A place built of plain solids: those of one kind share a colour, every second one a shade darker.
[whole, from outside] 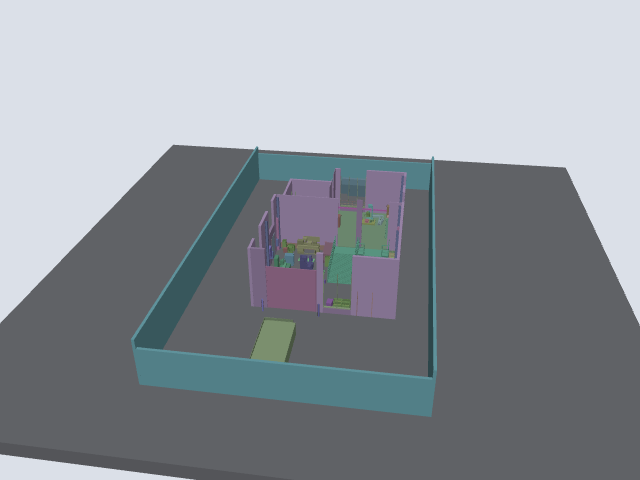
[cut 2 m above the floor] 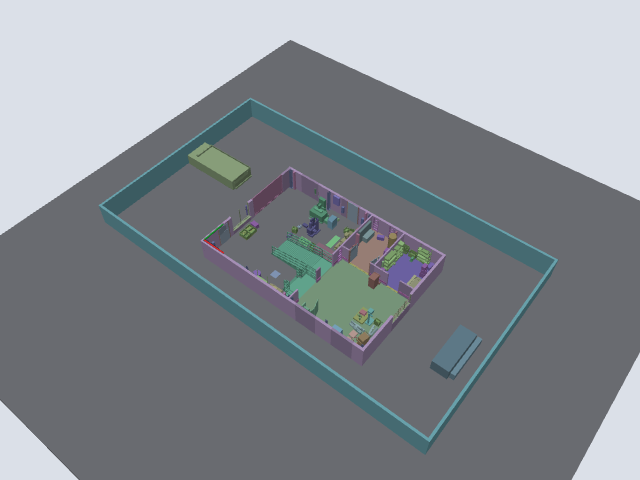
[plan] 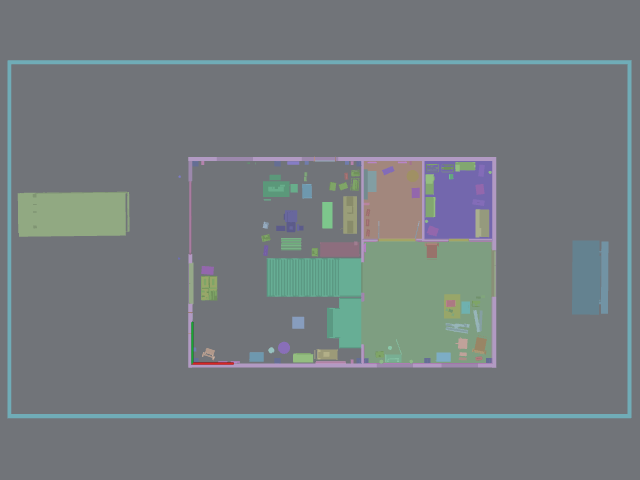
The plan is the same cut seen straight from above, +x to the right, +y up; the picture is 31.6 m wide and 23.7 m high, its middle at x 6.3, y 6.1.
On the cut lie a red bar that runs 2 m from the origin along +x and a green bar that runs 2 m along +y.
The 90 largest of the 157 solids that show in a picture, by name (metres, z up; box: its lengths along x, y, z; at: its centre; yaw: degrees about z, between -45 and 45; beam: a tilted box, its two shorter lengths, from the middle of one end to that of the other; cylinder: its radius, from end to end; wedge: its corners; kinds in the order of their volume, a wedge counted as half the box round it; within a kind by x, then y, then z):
{
 "yard_bound_1": {"box": [0.2, 17.68, 2.86], "at": [-9.04, 6.14, 1.38]},
 "yard_bound_2": {"box": [30.82, 0.2, 3.56], "at": [6.27, -2.6, 1.73]},
 "yard_bound_3": {"box": [30.82, 0.2, 3.56], "at": [6.27, 14.88, 1.73]},
 "yard_bound_4": {"box": [0.2, 17.68, 2.86], "at": [21.59, 6.14, 1.38]},
 "wall_1": {"box": [0.2, 3.16, 4.95], "at": [-0.1, 1.38, 2.42]},
 "wall_2": {"box": [0.2, 2.01, 0.5], "at": [-0.1, 3.95, 0.2]},
 "wall_3": {"box": [0.2, 0.46, 4.95], "at": [-0.1, 5.17, 2.42]},
 "wall_4": {"box": [0.2, 1.21, 4.95], "at": [-0.1, 9.6, 2.42]},
 "wall_5": {"box": [1.41, 0.2, 4.95], "at": [0.5, 10.1, 2.42]},
 "wall_6": {"box": [1.81, 0.2, 2.85], "at": [2.1, 10.1, 1.38]},
 "wall_7": {"box": [8.6, 0.2, 4.95], "at": [4.1, -0.1, 2.42]},
 "wall_8": {"box": [2.41, 0.2, 4.95], "at": [4.2, 10.1, 2.42]},
 "wall_9": {"box": [1.81, 0.2, 2.85], "at": [6.3, 10.1, 1.38]},
 "wall_10": {"box": [1.21, 0.2, 4.95], "at": [7.8, 10.1, 2.42]},
 "wall_11": {"box": [0.06, 0.95, 4.95], "at": [8.37, 0.47, 2.42]},
 "wall_12": {"box": [0.06, 0.45, 4.95], "at": [8.37, 3.27, 2.42]},
 "wall_13": {"box": [0.06, 1.16, 4.95], "at": [8.37, 5.58, 2.42]},
 "wall_14": {"box": [0.06, 3.96, 4.95], "at": [8.37, 8.02, 2.42]},
 "wall_15": {"box": [0.06, 0.95, 4.66], "at": [8.43, 0.47, 2.28]},
 "wall_16": {"box": [0.06, 0.45, 4.66], "at": [8.43, 3.27, 2.28]},
 "wall_17": {"box": [0.06, 1.1, 4.66], "at": [8.43, 5.55, 2.28]},
 "wall_18": {"box": [0.06, 3.9, 3.36], "at": [8.43, 8.05, 1.63]},
 "wall_19": {"box": [0.71, 0.2, 4.66], "at": [8.75, -0.1, 2.28]},
 "wall_20": {"box": [0.76, 0.06, 4.66], "at": [8.78, 6.07, 2.28]},
 "wall_21": {"box": [3.0, 0.2, 3.36], "at": [9.9, 10.1, 1.63]},
 "wall_22": {"box": [1.81, 0.2, 3.36], "at": [10.0, -0.1, 1.63]},
 "wall_23": {"box": [0.41, 0.06, 4.66], "at": [11.25, 6.07, 2.28]},
 "wall_24": {"box": [0.06, 3.9, 3.36], "at": [11.37, 8.05, 1.63]},
 "wall_25": {"box": [0.06, 3.9, 3.36], "at": [11.43, 8.05, 1.63]},
 "wall_26": {"box": [1.41, 0.2, 4.66], "at": [11.6, -0.1, 2.28]},
 "wall_27": {"box": [1.31, 0.06, 4.66], "at": [11.99, 6.07, 2.28]},
 "wall_28": {"box": [1.81, 0.2, 3.36], "at": [13.2, -0.1, 1.63]},
 "wall_29": {"box": [3.6, 0.2, 3.36], "at": [13.2, 10.1, 1.63]},
 "wall_30": {"box": [1.15, 0.06, 4.66], "at": [14.22, 6.07, 2.28]},
 "wall_31": {"box": [0.91, 0.2, 4.66], "at": [14.55, -0.1, 2.28]},
 "wall_32": {"box": [0.2, 3.51, 4.66], "at": [14.9, 1.55, 2.28]},
 "wall_33": {"box": [0.2, 2.31, 1.01], "at": [14.9, 4.45, 0.46]},
 "wall_34": {"box": [0.2, 0.51, 4.66], "at": [14.9, 5.85, 2.28]},
 "wall_35": {"box": [0.2, 4.1, 3.36], "at": [14.9, 8.15, 1.63]},
 "raised_floor_hall_1": {"box": [6.53, 6.23, 0.56], "at": [11.6, 3.05, 0.23]},
 "door_landing_1": {"box": [3.51, 1.9, 0.07], "at": [5.5, 4.25, -0.02]},
 "door_landing_2": {"box": [3.3, 1.9, 0.1], "at": [5.6, 4.25, 0.0]},
 "door_landing_3": {"box": [3.16, 1.9, 0.12], "at": [5.67, 4.25, 0.01]},
 "door_landing_4": {"box": [3.02, 1.9, 0.14], "at": [5.74, 4.25, 0.02]},
 "door_landing_5": {"box": [2.81, 1.9, 0.17], "at": [5.84, 4.25, 0.03]},
 "door_landing_6": {"box": [2.67, 1.9, 0.18], "at": [5.92, 4.25, 0.04]},
 "door_landing_7": {"box": [2.46, 1.9, 0.21], "at": [6.02, 4.25, 0.06]},
 "door_landing_8": {"box": [2.32, 1.9, 0.23], "at": [6.09, 4.25, 0.07]},
 "door_landing_9": {"box": [2.18, 1.9, 0.26], "at": [6.16, 4.25, 0.08]},
 "door_landing_10": {"box": [1.97, 1.9, 0.28], "at": [6.26, 4.25, 0.09]},
 "door_landing_11": {"box": [1.83, 1.9, 0.3], "at": [6.33, 4.25, 0.1]},
 "door_landing_12": {"box": [1.62, 1.9, 0.34], "at": [6.44, 4.25, 0.12]},
 "door_landing_13": {"box": [1.48, 1.9, 0.35], "at": [6.51, 4.25, 0.13]},
 "door_landing_14": {"box": [1.34, 1.9, 0.38], "at": [6.58, 4.25, 0.14]},
 "door_landing_15": {"box": [1.13, 1.9, 0.41], "at": [6.68, 4.25, 0.15]},
 "door_landing_16": {"box": [0.99, 1.9, 0.42], "at": [6.75, 4.25, 0.16]},
 "door_landing_17": {"box": [0.32, 1.5, 0.22], "at": [6.8, 2.0, 0.06]},
 "door_landing_18": {"box": [0.78, 1.9, 0.46], "at": [6.86, 4.25, 0.18]},
 "door_landing_19": {"box": [0.64, 1.9, 0.47], "at": [6.93, 4.25, 0.19]},
 "door_landing_20": {"box": [0.5, 1.9, 0.49], "at": [7.0, 4.25, 0.2]},
 "door_landing_21": {"box": [0.32, 1.5, 0.39], "at": [7.1, 2.0, 0.14]},
 "door_landing_22": {"box": [0.29, 1.9, 0.53], "at": [7.11, 4.25, 0.21]},
 "door_landing_23": {"box": [0.15, 1.9, 0.55], "at": [7.17, 4.25, 0.22]},
 "door_landing_24": {"box": [1.1, 2.5, 0.56], "at": [7.79, 2.0, 0.23]},
 "door_landing_25": {"box": [1.1, 1.9, 0.56], "at": [7.79, 4.25, 0.23]},
 "beyond_van_1": {"box": [5.29, 2.15, 1.0], "at": [-5.94, 7.36, 0.79], "yaw": 0.6},
 "raised_floor_crib_1": {"box": [3.53, 4.03, 0.56], "at": [13.1, 8.05, 0.23]},
 "raised_floor_plant_1": {"box": [3.13, 4.03, 0.56], "at": [9.9, 8.05, 0.23]},
 "beyond_skip_1": {"box": [1.34, 3.66, 0.98], "at": [19.42, 4.25, 0.8], "yaw": -0.4},
 "beyond_skip_2": {"box": [0.35, 3.57, 0.61], "at": [20.36, 4.24, 0.93], "yaw": -0.4},
 "surface_grinder_1": {"box": [0.56, 0.28, 1.74], "at": [4.09, 9.18, 0.82]},
 "surface_grinder_2": {"box": [1.31, 0.78, 0.11], "at": [4.14, 8.61, 0.01]},
 "surface_grinder_3": {"box": [1.29, 0.76, 0.62], "at": [4.14, 8.61, 0.45]},
 "tool_cabinet_1": {"box": [0.66, 0.44, 0.92], "at": [3.17, 0.31, 0.56]},
 "tool_cabinet_2": {"box": [0.46, 0.66, 0.93], "at": [5.65, 8.51, 0.56], "yaw": 1.3},
 "tool_cabinet_3": {"box": [0.7, 0.46, 0.91], "at": [12.4, 0.32, 1.06]},
 "roller_shutter_1": {"box": [0.06, 3.46, 3.55], "at": [-0.12, 7.2, 1.73]},
 "plant_pumps_1": {"box": [0.2, 1.5, 1.35], "at": [8.56, 8.85, 1.14]},
 "plant_pumps_2": {"box": [0.46, 1.04, 0.56], "at": [8.86, 8.99, 0.74]},
 "air_station_1": {"cylinder": 0.3, "from": [10.88, 9.26, 0.51], "to": [10.88, 9.26, 2.31]},
 "centre_lathe_1": {"box": [0.59, 1.73, 0.25], "at": [7.79, 7.33, 0.7]},
 "centre_lathe_2": {"box": [0.3, 1.82, 0.38], "at": [7.79, 7.34, 0.71]},
 "pallet_1": {"box": [0.8, 1.2, 0.19], "at": [0.82, 3.73, 0.05], "yaw": 0.3},
 "pallet_2": {"box": [0.8, 1.2, 0.19], "at": [12.82, 2.83, 0.56], "yaw": -0.4},
 "spill_kit_1": {"box": [0.51, 0.62, 1.12], "at": [11.82, 5.53, 1.02]},
 "wheelie_bin_1": {"box": [0.51, 0.62, 1.12], "at": [14.23, 0.95, 1.02], "yaw": -11.2},
 "drum_1": {"cylinder": 0.3, "from": [4.53, 0.78, 0.0], "to": [4.53, 0.78, 0.87]},
 "packing_desk_1": {"box": [0.39, 1.35, 0.44], "at": [14.46, 6.92, 1.19]},
 "fitters_bench_1": {"box": [1.94, 0.73, 0.13], "at": [7.27, 5.63, 0.83]},
 "carton_1": {"box": [0.6, 0.4, 0.45], "at": [0.75, 4.6, 0.17], "yaw": -4.8}
}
